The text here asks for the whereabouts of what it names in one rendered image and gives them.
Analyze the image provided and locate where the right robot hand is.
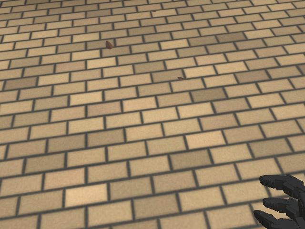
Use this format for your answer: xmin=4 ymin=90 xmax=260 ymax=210
xmin=254 ymin=174 xmax=305 ymax=229

